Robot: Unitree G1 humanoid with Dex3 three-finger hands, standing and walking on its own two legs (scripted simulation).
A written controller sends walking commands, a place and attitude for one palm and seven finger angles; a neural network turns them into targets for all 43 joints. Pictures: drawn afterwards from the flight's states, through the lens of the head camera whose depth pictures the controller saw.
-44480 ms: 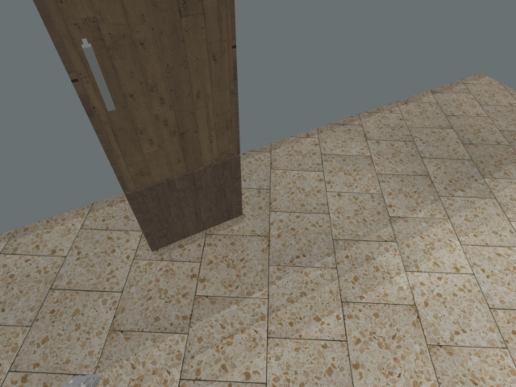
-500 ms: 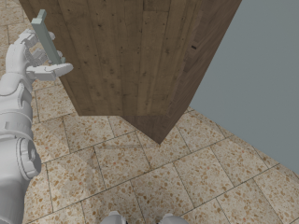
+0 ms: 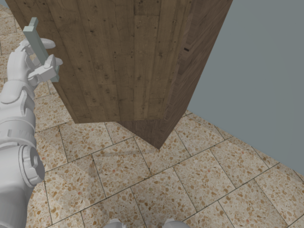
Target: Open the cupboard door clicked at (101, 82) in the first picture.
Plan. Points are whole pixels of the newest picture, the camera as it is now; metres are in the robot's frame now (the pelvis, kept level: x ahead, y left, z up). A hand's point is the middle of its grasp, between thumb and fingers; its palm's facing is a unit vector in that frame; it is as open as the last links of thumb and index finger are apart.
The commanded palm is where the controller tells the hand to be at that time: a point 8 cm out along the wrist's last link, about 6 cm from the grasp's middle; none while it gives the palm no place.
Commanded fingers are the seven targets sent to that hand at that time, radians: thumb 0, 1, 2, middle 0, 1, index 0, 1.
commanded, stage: pull the door open along its arc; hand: left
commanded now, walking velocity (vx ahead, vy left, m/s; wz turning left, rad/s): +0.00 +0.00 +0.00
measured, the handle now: (45, 52) +0.55 +0.23 +0.12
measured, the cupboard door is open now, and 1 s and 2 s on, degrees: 40 79 83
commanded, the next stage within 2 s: open thumb and fingers to let go in 1.02 s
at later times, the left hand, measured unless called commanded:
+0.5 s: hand (57, 98) +0.40 +0.18 +0.12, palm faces +0.15 -0.98 +0.08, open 6.0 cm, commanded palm +0.35 +0.23 +0.12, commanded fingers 0.00 0.90 0.90 -0.40 -1.35 -0.40 -1.35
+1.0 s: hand (101, 144) +0.29 +0.08 +0.12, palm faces +0.42 -0.91 +0.02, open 5.9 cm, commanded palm +0.22 +0.11 +0.12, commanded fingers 0.00 0.90 0.90 -0.40 -1.35 -0.40 -1.35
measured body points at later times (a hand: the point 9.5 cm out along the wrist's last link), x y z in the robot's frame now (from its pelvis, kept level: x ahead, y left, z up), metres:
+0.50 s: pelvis +0.01 +0.00 +0.01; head +0.04 +0.00 +0.46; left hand +0.39 +0.23 +0.12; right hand +0.11 -0.26 -0.09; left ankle +0.01 +0.08 -0.70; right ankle -0.02 -0.12 -0.70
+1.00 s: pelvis +0.01 -0.03 +0.02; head -0.01 -0.05 +0.47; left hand +0.26 +0.13 +0.12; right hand +0.19 -0.24 -0.07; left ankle +0.01 +0.08 -0.70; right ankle -0.02 -0.12 -0.70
